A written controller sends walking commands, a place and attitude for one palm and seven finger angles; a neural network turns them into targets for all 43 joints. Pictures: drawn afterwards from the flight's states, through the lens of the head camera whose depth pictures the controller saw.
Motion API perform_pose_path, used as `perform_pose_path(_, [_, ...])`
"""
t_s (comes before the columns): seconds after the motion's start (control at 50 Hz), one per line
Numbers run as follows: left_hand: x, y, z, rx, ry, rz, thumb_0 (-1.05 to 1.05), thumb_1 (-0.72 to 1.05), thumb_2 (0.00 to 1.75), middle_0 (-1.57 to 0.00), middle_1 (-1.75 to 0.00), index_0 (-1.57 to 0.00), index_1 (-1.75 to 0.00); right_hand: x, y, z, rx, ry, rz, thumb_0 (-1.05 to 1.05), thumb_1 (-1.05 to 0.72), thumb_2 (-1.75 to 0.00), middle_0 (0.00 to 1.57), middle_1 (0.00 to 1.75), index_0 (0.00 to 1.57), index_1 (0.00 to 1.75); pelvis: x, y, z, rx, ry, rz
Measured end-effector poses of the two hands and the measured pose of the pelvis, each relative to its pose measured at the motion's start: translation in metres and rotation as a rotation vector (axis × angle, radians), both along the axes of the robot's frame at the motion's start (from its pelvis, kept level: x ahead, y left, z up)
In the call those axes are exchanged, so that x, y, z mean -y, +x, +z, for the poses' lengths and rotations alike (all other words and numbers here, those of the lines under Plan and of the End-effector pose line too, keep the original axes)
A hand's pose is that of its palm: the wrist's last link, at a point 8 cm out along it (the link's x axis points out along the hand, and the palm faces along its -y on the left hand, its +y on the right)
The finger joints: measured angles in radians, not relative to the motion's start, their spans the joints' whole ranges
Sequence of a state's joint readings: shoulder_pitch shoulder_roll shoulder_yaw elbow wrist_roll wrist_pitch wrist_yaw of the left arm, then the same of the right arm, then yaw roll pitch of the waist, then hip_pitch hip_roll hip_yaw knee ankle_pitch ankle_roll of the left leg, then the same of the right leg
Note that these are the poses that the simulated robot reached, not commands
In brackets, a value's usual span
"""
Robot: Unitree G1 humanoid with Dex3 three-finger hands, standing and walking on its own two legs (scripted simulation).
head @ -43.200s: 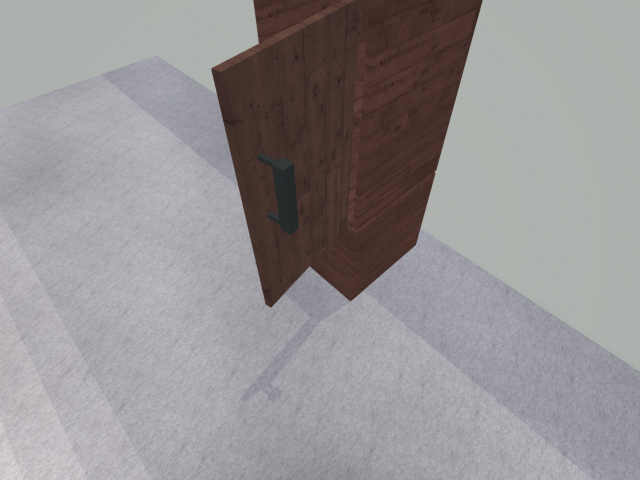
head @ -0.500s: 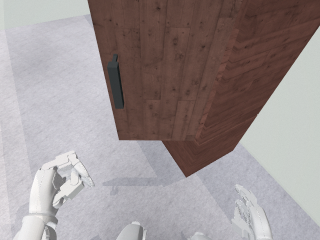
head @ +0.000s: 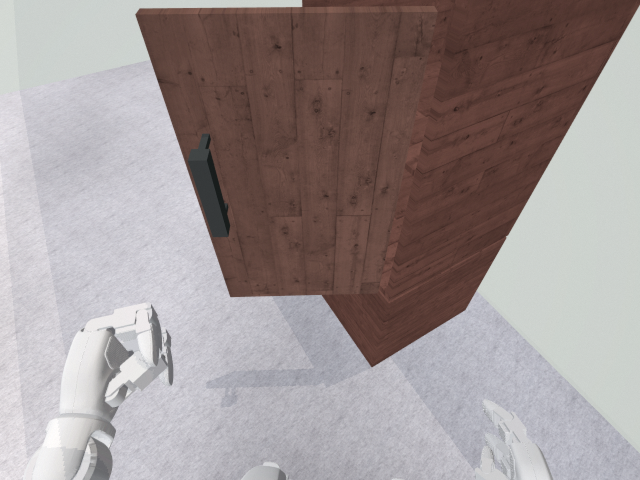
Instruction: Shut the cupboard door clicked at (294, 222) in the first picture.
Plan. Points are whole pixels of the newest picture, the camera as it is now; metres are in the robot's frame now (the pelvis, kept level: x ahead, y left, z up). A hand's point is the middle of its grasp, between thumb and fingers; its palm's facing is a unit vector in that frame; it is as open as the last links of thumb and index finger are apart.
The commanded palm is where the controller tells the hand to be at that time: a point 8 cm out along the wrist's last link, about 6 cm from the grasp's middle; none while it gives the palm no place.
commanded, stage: raise the hand and make a fist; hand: left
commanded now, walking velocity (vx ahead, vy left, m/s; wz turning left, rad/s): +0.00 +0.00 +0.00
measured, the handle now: (213, 187) +0.50 +0.20 +0.08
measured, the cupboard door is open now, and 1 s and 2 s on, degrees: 61 61 61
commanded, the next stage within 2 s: bring the fist close to the handle in 0.26 s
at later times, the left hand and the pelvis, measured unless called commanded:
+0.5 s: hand (174, 353) +0.24 +0.18 +0.08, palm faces +0.08 -1.00 -0.03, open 3.1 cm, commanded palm +0.22 +0.22 +0.08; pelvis +0.00 +0.00 +0.00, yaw +0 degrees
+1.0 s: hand (219, 276) +0.34 +0.15 +0.08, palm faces +0.06 -1.00 -0.02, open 3.1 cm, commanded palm +0.32 +0.20 +0.08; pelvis +0.00 +0.00 +0.00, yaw -1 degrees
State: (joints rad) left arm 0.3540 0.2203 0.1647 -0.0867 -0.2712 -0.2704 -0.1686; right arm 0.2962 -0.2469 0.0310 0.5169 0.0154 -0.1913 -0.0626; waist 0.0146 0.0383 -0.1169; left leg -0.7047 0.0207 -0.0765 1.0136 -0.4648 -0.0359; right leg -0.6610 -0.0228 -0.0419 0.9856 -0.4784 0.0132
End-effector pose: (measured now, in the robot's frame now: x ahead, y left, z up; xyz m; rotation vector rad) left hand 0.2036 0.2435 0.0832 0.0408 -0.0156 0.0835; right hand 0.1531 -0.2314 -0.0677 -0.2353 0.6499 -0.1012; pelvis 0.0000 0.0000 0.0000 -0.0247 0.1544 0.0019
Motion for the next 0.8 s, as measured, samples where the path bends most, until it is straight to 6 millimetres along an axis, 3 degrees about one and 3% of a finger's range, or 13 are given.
perform_pose_path(0.2, [0.012,-0.003,-0.002,0.015,-0.001,0.002,0.02,0.90,0.90,-1.30,-1.50,-1.30,-1.50,0.014,0.001,-0.003,0.006,-0.002,-0.015,0.01,-0.90,-0.90,0.20,0.30,0.20,0.30,0.008,-0.001,-0.002,0.000,0.013,-0.006])
perform_pose_path(0.44, [0.010,-0.002,-0.004,0.013,-0.005,-0.004,0.02,0.90,0.90,-1.30,-1.50,-1.30,-1.50,0.000,0.010,-0.002,0.031,0.019,0.005,0.01,-0.90,-0.90,0.20,0.30,0.20,0.30,0.004,-0.003,-0.002,0.002,0.007,-0.002])
perform_pose_path(0.6, [0.020,0.032,-0.004,0.043,-0.020,-0.036,0.02,0.90,0.90,-1.31,-1.50,-1.31,-1.50,-0.011,0.008,-0.008,0.013,0.025,0.018,0.01,-0.90,-0.90,0.20,0.30,0.20,0.30,-0.002,-0.006,-0.005,-0.006,0.003,0.001])
perform_pose_path(0.8, [0.029,0.073,-0.002,0.028,-0.018,-0.028,0.02,0.90,0.90,-1.30,-1.50,-1.30,-1.50,-0.011,-0.008,-0.011,-0.051,0.034,-0.011,0.01,-0.90,-0.90,0.20,0.30,0.21,0.30,-0.005,-0.005,0.000,-0.009,0.009,-0.013])
